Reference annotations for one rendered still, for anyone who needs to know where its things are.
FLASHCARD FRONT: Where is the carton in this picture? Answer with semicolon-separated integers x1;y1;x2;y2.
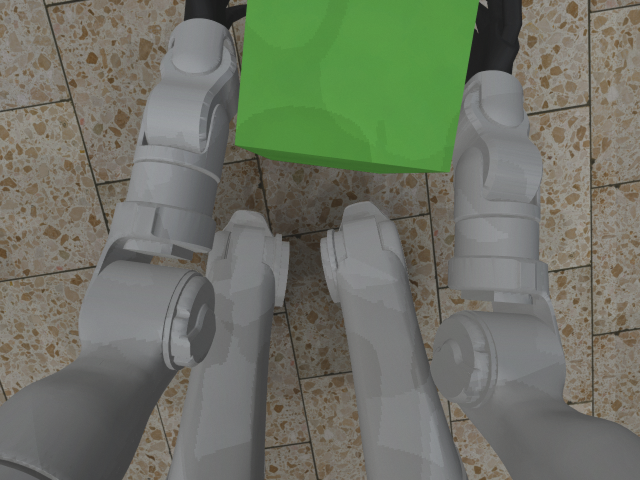
235;0;479;174

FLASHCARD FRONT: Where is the robot left hand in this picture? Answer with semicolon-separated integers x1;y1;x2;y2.
184;0;247;30

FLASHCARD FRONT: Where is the left robot upper arm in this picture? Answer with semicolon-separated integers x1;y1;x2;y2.
0;260;216;480

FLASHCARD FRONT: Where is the right robot upper arm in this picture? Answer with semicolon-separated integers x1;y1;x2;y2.
430;310;640;480

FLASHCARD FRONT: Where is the right robot shin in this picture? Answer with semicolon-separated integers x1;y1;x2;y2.
339;201;409;280

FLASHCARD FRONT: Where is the left robot forearm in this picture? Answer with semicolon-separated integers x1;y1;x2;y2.
78;18;240;342

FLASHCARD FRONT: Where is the right robot thigh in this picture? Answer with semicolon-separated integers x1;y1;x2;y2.
320;215;469;480

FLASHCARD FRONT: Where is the robot right hand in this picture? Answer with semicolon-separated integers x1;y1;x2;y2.
465;0;522;84

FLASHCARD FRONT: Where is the right robot forearm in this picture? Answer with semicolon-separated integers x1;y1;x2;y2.
448;70;566;379

